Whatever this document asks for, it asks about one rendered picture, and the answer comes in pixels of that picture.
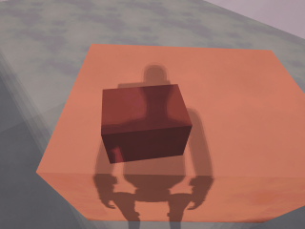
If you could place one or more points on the pedestal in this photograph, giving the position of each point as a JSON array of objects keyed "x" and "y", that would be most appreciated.
[{"x": 244, "y": 161}]

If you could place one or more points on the carton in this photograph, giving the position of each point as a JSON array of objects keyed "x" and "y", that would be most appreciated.
[{"x": 139, "y": 123}]

